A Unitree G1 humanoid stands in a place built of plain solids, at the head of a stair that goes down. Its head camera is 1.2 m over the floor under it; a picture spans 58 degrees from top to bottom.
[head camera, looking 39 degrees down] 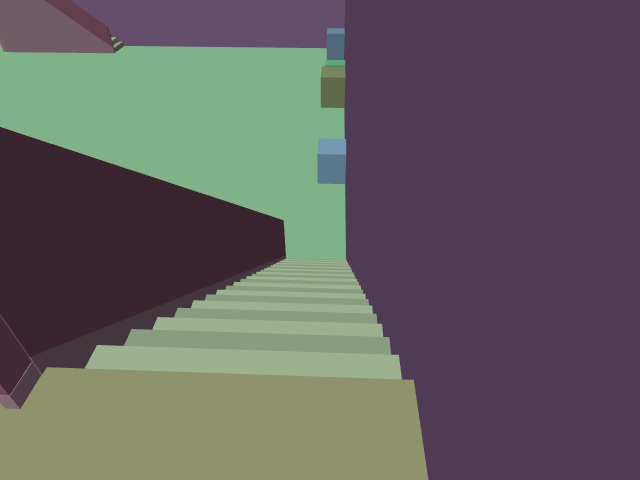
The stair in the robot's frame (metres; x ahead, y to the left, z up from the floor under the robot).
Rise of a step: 0.18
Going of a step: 0.23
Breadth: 1.18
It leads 2 degrees to the right of straight ahead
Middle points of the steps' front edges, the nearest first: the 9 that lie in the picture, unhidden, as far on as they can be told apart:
0.81 0.29 0.00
1.04 0.28 -0.18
1.27 0.28 -0.36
1.50 0.27 -0.55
1.73 0.26 -0.73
1.96 0.25 -0.91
2.19 0.24 -1.10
2.42 0.23 -1.28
2.65 0.22 -1.46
